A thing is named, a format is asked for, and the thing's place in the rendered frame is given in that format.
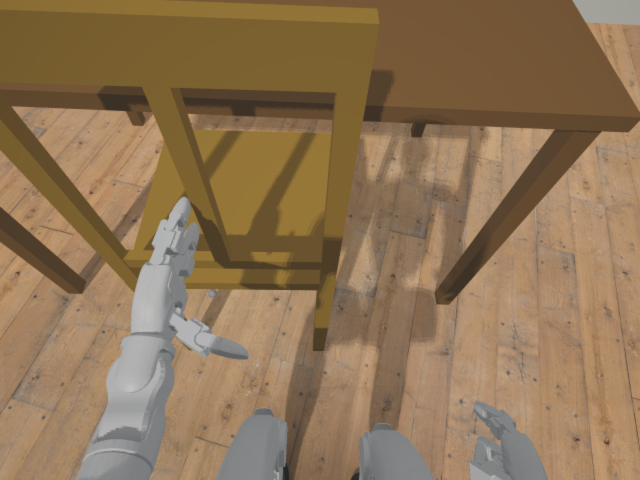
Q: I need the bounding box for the left robot forearm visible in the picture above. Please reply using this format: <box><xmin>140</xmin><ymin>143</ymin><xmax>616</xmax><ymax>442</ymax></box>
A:
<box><xmin>75</xmin><ymin>333</ymin><xmax>176</xmax><ymax>480</ymax></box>

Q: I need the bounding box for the right robot thigh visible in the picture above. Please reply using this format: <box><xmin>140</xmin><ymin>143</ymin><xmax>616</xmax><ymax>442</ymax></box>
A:
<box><xmin>359</xmin><ymin>430</ymin><xmax>435</xmax><ymax>480</ymax></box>

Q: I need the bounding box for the robot thigh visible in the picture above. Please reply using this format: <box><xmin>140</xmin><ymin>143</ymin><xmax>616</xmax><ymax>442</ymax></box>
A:
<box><xmin>215</xmin><ymin>415</ymin><xmax>287</xmax><ymax>480</ymax></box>
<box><xmin>359</xmin><ymin>430</ymin><xmax>435</xmax><ymax>480</ymax></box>

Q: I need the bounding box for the left robot hand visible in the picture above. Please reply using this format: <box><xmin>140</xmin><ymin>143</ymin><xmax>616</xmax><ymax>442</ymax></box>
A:
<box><xmin>131</xmin><ymin>197</ymin><xmax>249</xmax><ymax>360</ymax></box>

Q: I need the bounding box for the right robot hand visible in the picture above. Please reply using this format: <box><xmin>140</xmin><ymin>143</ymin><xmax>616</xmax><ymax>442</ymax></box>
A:
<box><xmin>469</xmin><ymin>401</ymin><xmax>548</xmax><ymax>480</ymax></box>

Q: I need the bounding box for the chair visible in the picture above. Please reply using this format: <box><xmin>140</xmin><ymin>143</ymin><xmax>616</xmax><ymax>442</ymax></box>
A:
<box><xmin>0</xmin><ymin>0</ymin><xmax>379</xmax><ymax>351</ymax></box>

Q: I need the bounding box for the left robot thigh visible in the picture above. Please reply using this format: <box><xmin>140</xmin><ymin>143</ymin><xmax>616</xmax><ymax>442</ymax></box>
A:
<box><xmin>215</xmin><ymin>415</ymin><xmax>287</xmax><ymax>480</ymax></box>

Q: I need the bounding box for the table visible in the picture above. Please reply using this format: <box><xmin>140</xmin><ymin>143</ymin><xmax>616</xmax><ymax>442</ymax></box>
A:
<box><xmin>0</xmin><ymin>0</ymin><xmax>640</xmax><ymax>305</ymax></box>

